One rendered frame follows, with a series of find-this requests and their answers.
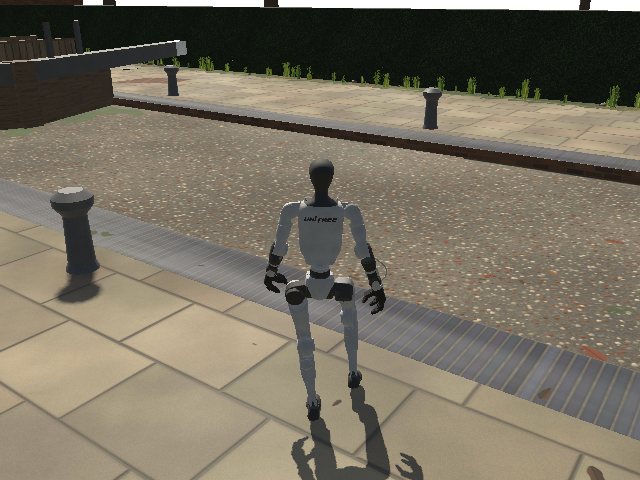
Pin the right robot forearm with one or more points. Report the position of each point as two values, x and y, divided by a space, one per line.
371 271

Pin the robot right hand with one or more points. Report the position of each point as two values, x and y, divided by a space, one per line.
379 298

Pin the left robot upper arm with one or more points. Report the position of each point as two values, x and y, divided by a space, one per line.
289 211

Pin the humanoid robot torso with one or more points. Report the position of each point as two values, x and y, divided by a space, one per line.
320 241

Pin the robot left hand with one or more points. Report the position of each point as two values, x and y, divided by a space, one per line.
279 279

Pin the right robot upper arm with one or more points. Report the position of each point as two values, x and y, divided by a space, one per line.
353 213

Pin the left robot forearm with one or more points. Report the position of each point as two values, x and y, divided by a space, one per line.
273 263

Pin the robot left thigh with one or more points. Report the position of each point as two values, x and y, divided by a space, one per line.
295 294

